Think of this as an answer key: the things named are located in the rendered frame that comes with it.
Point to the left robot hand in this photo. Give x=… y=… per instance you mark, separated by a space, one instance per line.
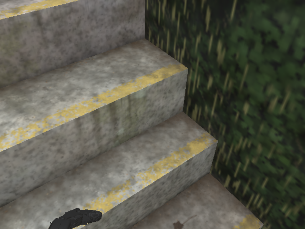
x=76 y=217

